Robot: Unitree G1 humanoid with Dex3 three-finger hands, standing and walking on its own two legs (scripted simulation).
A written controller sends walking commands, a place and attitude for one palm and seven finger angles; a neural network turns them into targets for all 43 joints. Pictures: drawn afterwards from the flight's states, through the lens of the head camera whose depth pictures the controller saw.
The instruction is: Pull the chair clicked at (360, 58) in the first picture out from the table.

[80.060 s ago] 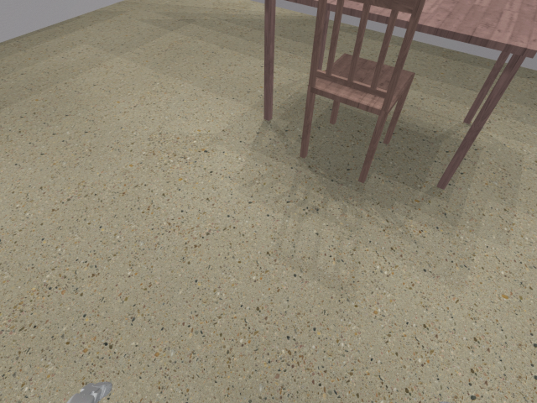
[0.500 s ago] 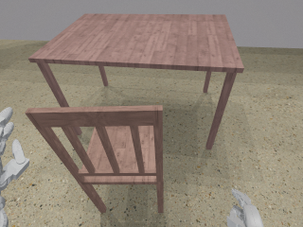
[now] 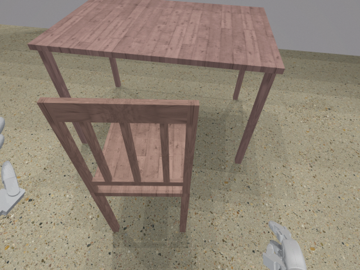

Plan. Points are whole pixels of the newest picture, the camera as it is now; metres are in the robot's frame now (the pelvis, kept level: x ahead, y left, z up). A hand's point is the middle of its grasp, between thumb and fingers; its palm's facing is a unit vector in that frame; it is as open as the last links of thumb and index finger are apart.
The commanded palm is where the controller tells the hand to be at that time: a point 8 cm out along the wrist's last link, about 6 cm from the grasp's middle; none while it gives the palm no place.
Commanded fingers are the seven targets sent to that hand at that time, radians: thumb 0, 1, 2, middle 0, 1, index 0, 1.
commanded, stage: step back with the hand held close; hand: left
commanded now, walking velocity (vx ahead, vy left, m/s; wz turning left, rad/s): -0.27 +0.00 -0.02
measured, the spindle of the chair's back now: (131, 154) +0.46 +0.19 -0.08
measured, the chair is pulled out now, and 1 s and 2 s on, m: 0.34 0.34 0.34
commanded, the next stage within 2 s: stop stepping back and stand still in 0.62 s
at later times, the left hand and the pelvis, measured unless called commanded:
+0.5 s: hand out of the picture +0.12 +0.26 +0.17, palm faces +0.42 -0.76 -0.49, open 7.4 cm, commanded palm +0.06 +0.31 +0.19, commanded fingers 0.00 0.90 0.90 -0.20 -0.30 -0.20 -0.30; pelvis -0.07 +0.00 +0.00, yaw +3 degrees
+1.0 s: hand out of the picture -0.03 +0.24 +0.19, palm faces +0.41 -0.76 -0.51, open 7.4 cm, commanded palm -0.07 +0.27 +0.19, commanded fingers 0.00 0.90 0.90 -0.20 -0.30 -0.20 -0.30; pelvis -0.21 -0.03 +0.00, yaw +0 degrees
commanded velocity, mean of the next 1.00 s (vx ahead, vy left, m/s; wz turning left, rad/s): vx -0.16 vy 0.02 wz -0.04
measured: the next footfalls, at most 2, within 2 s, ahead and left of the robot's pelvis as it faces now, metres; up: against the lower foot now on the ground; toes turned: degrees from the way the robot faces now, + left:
right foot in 0.34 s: -0.03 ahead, -0.12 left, +0.00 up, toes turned +5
left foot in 0.56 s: +0.01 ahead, +0.10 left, +0.00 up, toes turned +2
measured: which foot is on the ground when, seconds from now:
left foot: down 0.00-0.42, up 0.44-0.54, down 0.56-0.92, up 0.94-1.00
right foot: down 0.00-0.20, up 0.22-0.32, down 0.34-0.58, up 0.60-0.88, down 0.90-1.00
